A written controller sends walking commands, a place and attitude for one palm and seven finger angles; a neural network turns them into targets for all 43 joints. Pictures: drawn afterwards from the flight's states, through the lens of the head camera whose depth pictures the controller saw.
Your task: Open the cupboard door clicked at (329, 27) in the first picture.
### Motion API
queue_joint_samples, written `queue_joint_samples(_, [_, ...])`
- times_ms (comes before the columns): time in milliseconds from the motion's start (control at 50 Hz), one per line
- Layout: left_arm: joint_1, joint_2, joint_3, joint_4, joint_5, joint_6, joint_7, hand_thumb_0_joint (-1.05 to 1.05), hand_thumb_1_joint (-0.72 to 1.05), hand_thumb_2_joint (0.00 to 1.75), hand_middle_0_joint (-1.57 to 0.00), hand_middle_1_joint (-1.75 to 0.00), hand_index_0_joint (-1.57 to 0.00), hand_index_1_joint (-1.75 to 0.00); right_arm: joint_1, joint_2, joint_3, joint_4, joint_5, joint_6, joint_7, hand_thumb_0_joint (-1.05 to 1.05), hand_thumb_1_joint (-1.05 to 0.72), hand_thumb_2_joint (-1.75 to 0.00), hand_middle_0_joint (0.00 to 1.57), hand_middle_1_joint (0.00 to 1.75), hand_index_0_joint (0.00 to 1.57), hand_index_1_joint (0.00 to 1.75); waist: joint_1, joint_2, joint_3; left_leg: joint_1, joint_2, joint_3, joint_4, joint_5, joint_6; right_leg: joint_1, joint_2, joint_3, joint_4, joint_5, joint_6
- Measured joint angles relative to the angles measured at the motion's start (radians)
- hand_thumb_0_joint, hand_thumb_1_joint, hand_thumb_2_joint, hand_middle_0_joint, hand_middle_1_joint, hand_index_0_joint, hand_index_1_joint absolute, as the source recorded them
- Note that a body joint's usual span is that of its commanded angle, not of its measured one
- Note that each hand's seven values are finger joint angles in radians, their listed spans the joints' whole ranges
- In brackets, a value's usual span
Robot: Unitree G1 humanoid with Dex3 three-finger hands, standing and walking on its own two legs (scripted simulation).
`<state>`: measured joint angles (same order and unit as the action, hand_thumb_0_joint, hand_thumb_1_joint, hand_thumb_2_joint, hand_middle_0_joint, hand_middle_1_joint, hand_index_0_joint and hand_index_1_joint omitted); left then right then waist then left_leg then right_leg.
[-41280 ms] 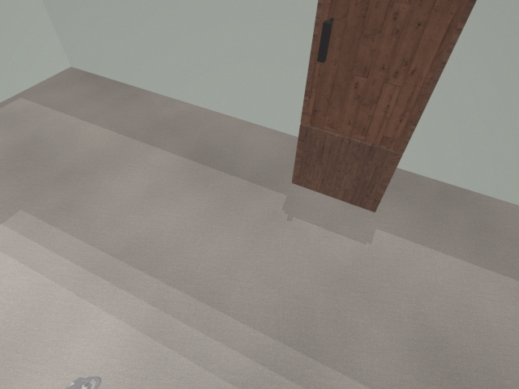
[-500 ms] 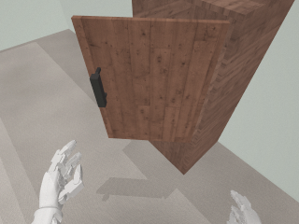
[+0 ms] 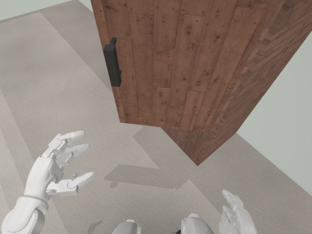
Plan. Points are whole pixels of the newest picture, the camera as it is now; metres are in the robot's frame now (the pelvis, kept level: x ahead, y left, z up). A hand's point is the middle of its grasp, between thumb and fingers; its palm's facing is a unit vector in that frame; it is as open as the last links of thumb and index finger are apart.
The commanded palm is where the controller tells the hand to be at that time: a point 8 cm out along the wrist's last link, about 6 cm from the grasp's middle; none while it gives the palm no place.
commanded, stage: raise the hand with hooked fingers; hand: left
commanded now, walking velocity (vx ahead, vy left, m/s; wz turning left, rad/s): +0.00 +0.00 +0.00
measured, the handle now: (115, 62) +0.56 +0.16 +0.10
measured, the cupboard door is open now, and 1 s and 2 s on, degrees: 44 44 44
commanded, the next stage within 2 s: move the hooked fingers beside the handle in 1.36 s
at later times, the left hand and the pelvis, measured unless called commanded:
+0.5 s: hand (51, 151) +0.27 +0.24 +0.09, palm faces -0.02 -1.00 -0.06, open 13.3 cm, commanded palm +0.25 +0.30 +0.10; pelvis +0.02 +0.00 +0.02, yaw +0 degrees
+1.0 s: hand (42, 125) +0.31 +0.26 +0.13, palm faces -0.03 -1.00 -0.04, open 14.0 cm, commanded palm +0.28 +0.31 +0.12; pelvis +0.01 -0.01 +0.04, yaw -1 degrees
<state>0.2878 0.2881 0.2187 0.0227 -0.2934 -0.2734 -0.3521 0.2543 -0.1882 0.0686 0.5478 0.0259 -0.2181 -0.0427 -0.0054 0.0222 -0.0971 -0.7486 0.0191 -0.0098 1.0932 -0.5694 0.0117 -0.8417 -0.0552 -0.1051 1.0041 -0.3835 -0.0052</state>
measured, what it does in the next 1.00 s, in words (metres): stands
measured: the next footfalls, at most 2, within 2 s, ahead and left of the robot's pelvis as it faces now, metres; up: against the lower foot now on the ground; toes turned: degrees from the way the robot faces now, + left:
none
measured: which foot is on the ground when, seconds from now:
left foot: down 0.00-1.00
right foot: down 0.00-1.00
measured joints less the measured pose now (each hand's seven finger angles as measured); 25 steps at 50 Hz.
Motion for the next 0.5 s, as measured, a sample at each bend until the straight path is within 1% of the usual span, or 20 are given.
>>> queue_joint_samples(40, [0.005, 0.003, 0.016, 0.008, -0.013, 0.005, 0.004, 0.01, 0.19, 0.60, -0.26, -0.76, -0.25, -0.76, 0.022, -0.008, -0.004, 0.003, 0.000, -0.004, -0.003, 0.01, -0.90, -0.90, 0.21, 0.30, 0.20, 0.30, -0.009, 0.001, -0.002, 0.016, -0.001, 0.008, -0.022, 0.008, 0.003, 0.012, 0.000, 0.008, -0.019, 0.008, 0.003])
queue_joint_samples(120, [0.006, 0.008, 0.043, 0.023, -0.023, -0.018, 0.008, 0.01, 0.10, 0.56, -0.26, -0.82, -0.26, -0.82, 0.049, -0.042, -0.022, 0.008, 0.000, -0.017, -0.007, 0.01, -0.90, -0.90, 0.21, 0.30, 0.20, 0.30, -0.016, -0.002, -0.004, 0.040, -0.004, 0.016, -0.051, 0.016, 0.007, 0.033, 0.000, 0.015, -0.043, 0.016, 0.008])
queue_joint_samples(200, [-0.013, 0.018, 0.057, 0.047, -0.026, -0.034, -0.005, 0.01, 0.01, 0.52, -0.27, -0.88, -0.26, -0.88, 0.051, -0.079, -0.040, 0.010, 0.004, -0.028, -0.015, 0.01, -0.90, -0.90, 0.20, 0.30, 0.20, 0.30, -0.015, -0.008, -0.001, 0.060, -0.005, 0.016, -0.067, 0.020, 0.009, 0.054, 0.000, 0.015, -0.059, 0.018, 0.010])
queue_joint_samples(260, [-0.030, 0.030, 0.064, 0.063, -0.028, -0.030, -0.018, 0.01, -0.06, 0.49, -0.27, -0.92, -0.27, -0.92, 0.041, -0.098, -0.049, 0.008, 0.006, -0.035, -0.021, 0.01, -0.90, -0.90, 0.20, 0.30, 0.20, 0.30, -0.014, -0.012, 0.004, 0.080, -0.005, 0.014, -0.080, 0.022, 0.009, 0.076, 0.001, 0.013, -0.073, 0.020, 0.010])
queue_joint_samples(360, [-0.060, 0.048, 0.082, 0.083, -0.035, -0.019, -0.035, 0.00, -0.18, 0.44, -0.28, -1.00, -0.28, -1.00, 0.022, -0.104, -0.050, -0.005, 0.008, -0.042, -0.025, 0.01, -0.90, -0.90, 0.20, 0.30, 0.20, 0.30, -0.009, -0.016, 0.006, 0.121, -0.002, 0.010, -0.109, 0.029, 0.006, 0.118, 0.004, 0.008, -0.103, 0.026, 0.009])
queue_joint_samples(420, [-0.085, 0.057, 0.096, 0.102, -0.037, -0.008, -0.045, 0.00, -0.25, 0.41, -0.29, -1.04, -0.28, -1.04, 0.012, -0.099, -0.041, -0.011, 0.008, -0.042, -0.026, 0.01, -0.90, -0.90, 0.20, 0.30, 0.20, 0.30, -0.003, -0.013, 0.005, 0.143, -0.001, 0.007, -0.127, 0.034, 0.005, 0.142, 0.006, 0.004, -0.121, 0.029, 0.008])
queue_joint_samples(500, [-0.136, 0.072, 0.116, 0.151, -0.044, 0.015, -0.074, 0.00, -0.34, 0.37, -0.29, -1.10, -0.29, -1.10, 0.002, -0.089, -0.022, -0.014, 0.008, -0.036, -0.028, 0.01, -0.90, -0.90, 0.20, 0.30, 0.20, 0.30, 0.006, -0.008, 0.009, 0.169, 0.000, 0.005, -0.150, 0.043, 0.002, 0.168, 0.008, 0.001, -0.142, 0.036, 0.006])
